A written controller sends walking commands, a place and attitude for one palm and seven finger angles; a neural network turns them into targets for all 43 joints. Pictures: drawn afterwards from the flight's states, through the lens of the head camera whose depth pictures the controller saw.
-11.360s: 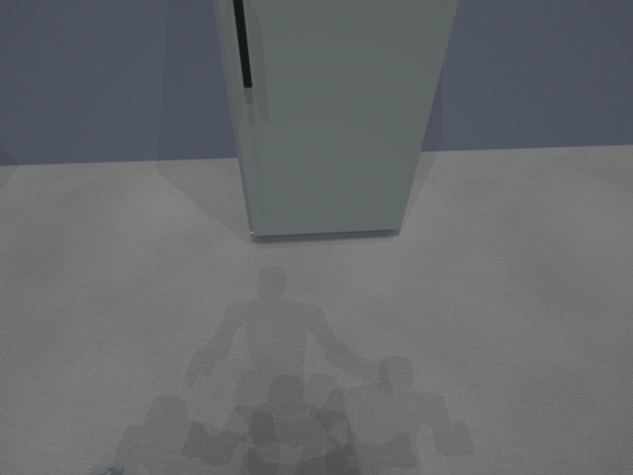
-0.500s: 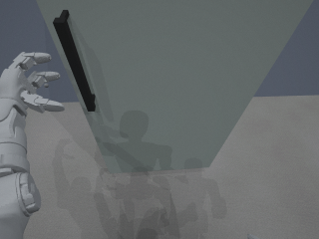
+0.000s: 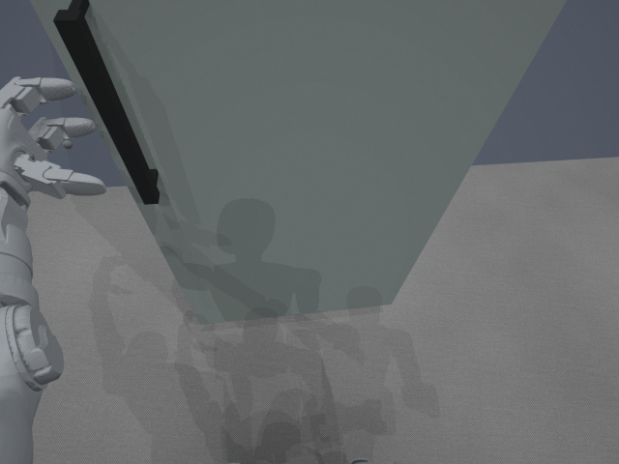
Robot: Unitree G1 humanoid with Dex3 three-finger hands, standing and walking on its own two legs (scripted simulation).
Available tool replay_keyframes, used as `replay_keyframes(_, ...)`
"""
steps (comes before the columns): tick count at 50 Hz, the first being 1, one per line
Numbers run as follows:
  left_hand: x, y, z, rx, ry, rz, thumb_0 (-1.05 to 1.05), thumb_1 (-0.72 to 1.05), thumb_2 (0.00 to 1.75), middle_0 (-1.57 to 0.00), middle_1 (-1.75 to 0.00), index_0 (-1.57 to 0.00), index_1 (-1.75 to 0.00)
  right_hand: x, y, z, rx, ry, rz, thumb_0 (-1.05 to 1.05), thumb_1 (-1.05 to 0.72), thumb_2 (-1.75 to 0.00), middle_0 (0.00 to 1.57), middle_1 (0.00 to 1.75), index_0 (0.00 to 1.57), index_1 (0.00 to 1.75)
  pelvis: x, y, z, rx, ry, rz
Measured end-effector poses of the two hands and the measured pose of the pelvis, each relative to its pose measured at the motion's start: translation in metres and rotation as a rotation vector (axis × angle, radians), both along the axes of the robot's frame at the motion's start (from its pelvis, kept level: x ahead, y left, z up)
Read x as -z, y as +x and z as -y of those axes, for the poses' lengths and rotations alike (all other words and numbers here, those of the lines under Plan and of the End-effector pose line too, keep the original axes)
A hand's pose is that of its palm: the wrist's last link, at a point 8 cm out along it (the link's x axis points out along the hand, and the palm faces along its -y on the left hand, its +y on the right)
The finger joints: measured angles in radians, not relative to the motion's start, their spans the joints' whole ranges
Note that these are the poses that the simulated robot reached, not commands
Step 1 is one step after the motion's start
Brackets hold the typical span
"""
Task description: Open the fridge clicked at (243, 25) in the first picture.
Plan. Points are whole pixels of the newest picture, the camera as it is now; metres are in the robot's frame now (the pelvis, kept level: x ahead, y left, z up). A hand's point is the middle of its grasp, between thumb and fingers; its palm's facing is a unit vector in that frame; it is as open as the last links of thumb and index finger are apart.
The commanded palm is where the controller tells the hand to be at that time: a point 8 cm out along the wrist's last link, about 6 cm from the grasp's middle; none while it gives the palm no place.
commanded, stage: move the hooked fingers beside the handle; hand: left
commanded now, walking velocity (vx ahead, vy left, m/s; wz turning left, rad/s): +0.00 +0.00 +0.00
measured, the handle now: (122, 118) +0.52 +0.22 +0.14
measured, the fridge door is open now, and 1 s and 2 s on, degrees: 0 0 0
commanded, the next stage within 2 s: feel for the door with the fingertips in 0.30 s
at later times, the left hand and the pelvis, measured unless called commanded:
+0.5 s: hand (63, 152) +0.47 +0.28 +0.14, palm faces +0.05 -1.00 +0.02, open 14.0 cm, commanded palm +0.44 +0.32 +0.14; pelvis +0.01 +0.01 +0.00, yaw +0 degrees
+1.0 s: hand (91, 145) +0.47 +0.24 +0.15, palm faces +0.08 -1.00 +0.00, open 14.0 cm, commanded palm +0.44 +0.29 +0.14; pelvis +0.01 +0.00 +0.00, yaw +0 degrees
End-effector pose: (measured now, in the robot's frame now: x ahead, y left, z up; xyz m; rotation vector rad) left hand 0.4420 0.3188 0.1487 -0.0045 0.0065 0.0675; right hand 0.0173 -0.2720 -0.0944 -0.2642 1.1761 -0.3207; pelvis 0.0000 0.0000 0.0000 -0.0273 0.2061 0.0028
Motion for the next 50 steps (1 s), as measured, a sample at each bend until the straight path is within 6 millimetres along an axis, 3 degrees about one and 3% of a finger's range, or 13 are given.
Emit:
replay_keyframes(7, 0.003, -0.009, -0.016, -0.016, 0.001, -0.001, -0.01, -0.50, 0.30, -0.30, -1.20, -0.30, -1.20, 0.000, -0.008, -0.003, 0.026, 0.012, -0.026, 0.01, -0.90, -0.89, 0.21, 0.30, 0.20, 0.30, -0.001, 0.005, -0.001, 0.011, 0.000, 0.001)
replay_keyframes(15, 0.005, -0.011, -0.019, 0.005, -0.006, 0.008, -0.01, -0.50, 0.30, -0.30, -1.20, -0.30, -1.20, 0.001, 0.012, -0.007, -0.019, 0.002, -0.012, 0.01, -0.90, -0.89, 0.21, 0.30, 0.20, 0.30, 0.000, 0.006, -0.006, -0.008, -0.007, -0.002)
replay_keyframes(27, 0.011, 0.001, -0.007, 0.016, -0.010, -0.001, -0.01, -0.50, 0.30, -0.30, -1.20, -0.30, -1.20, -0.003, 0.047, -0.018, -0.059, 0.010, 0.078, 0.00, -0.90, -0.89, 0.21, 0.30, 0.20, 0.30, 0.001, 0.009, -0.011, -0.007, -0.008, -0.009)
replay_keyframes(40, 0.010, 0.004, 0.027, 0.020, -0.014, 0.008, -0.01, -0.50, 0.30, -0.30, -1.20, -0.30, -1.20, 0.004, 0.044, -0.026, -0.041, 0.065, 0.069, 0.01, -0.90, -0.89, 0.21, 0.30, 0.20, 0.30, -0.001, 0.016, -0.011, 0.000, -0.004, 0.008)
replay_keyframes(50, 0.001, -0.002, 0.026, -0.017, 0.010, 0.015, -0.01, -0.50, 0.30, -0.30, -1.20, -0.30, -1.20, 0.004, 0.038, -0.016, -0.037, 0.057, 0.075, 0.01, -0.90, -0.89, 0.21, 0.30, 0.20, 0.30, -0.002, 0.010, -0.003, -0.006, 0.000, 0.028)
